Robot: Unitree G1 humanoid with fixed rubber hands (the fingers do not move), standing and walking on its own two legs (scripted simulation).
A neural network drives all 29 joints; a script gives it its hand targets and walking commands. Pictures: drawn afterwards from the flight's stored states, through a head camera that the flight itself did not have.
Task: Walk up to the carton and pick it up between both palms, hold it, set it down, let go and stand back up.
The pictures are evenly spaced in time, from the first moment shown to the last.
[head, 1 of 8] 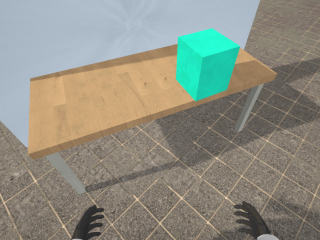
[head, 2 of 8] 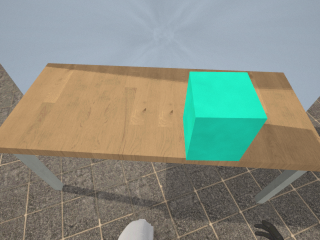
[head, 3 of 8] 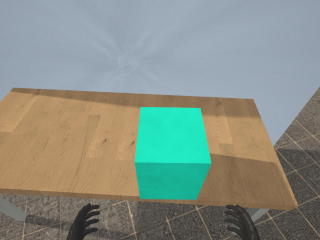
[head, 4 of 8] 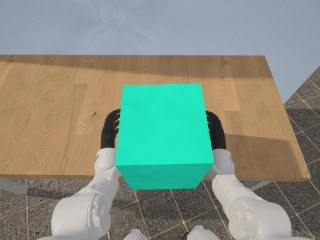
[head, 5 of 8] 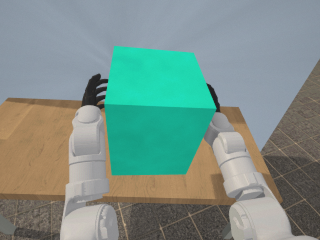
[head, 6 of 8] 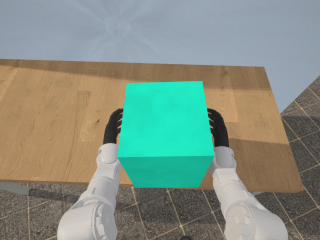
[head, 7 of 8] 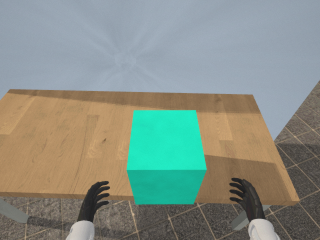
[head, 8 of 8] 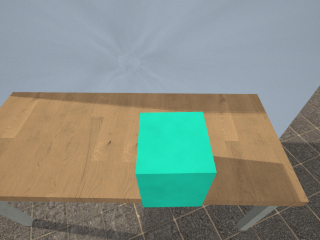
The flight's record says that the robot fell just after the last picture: no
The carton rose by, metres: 0.25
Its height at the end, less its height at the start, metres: +0.00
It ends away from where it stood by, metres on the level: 0.03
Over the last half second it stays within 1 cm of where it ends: yes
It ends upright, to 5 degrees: yes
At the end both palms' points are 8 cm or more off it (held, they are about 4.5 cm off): yes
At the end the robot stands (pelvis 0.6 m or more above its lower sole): yes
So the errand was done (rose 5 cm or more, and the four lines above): yes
